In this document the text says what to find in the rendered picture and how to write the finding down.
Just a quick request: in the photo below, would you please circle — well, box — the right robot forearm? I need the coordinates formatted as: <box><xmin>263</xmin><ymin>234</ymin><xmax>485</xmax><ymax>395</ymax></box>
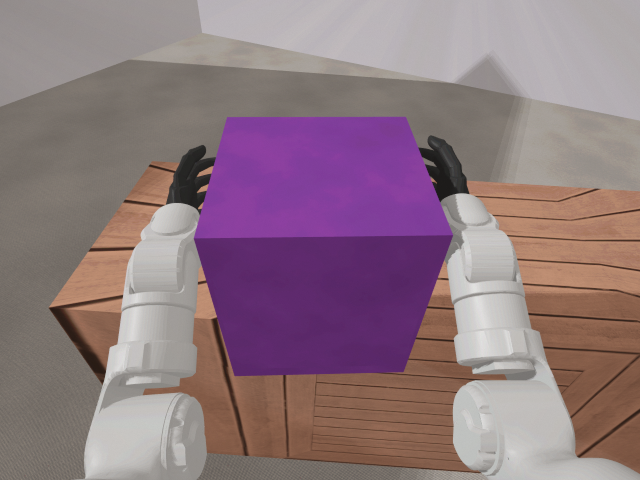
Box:
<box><xmin>440</xmin><ymin>193</ymin><xmax>575</xmax><ymax>449</ymax></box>

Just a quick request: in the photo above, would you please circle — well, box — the left robot forearm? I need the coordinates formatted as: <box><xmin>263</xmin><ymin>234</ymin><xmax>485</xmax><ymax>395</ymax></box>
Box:
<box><xmin>84</xmin><ymin>203</ymin><xmax>202</xmax><ymax>476</ymax></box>

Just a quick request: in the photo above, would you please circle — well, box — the right robot hand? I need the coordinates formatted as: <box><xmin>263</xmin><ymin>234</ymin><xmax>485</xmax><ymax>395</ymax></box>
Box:
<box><xmin>419</xmin><ymin>135</ymin><xmax>469</xmax><ymax>202</ymax></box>

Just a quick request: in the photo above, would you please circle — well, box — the carton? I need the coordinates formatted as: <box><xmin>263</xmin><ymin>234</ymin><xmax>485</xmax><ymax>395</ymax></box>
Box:
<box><xmin>194</xmin><ymin>117</ymin><xmax>453</xmax><ymax>376</ymax></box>

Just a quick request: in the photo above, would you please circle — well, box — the left robot upper arm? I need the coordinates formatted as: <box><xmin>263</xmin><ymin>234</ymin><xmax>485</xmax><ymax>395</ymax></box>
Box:
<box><xmin>76</xmin><ymin>392</ymin><xmax>207</xmax><ymax>480</ymax></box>

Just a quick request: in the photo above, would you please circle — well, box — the left robot hand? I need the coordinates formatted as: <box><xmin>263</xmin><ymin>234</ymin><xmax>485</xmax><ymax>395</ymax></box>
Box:
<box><xmin>166</xmin><ymin>145</ymin><xmax>216</xmax><ymax>214</ymax></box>

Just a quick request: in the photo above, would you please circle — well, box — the right robot upper arm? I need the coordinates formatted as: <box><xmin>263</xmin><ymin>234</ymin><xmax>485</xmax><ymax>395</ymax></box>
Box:
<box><xmin>453</xmin><ymin>380</ymin><xmax>640</xmax><ymax>480</ymax></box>

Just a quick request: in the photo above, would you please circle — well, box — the pedestal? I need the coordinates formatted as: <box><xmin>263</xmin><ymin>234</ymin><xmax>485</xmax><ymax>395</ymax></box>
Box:
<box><xmin>49</xmin><ymin>161</ymin><xmax>640</xmax><ymax>474</ymax></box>

